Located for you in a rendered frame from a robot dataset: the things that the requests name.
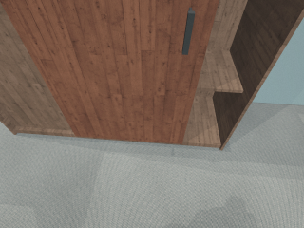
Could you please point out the handle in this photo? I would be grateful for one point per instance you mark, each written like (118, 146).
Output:
(188, 31)

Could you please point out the wardrobe door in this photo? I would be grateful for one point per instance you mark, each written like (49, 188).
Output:
(24, 95)
(115, 67)

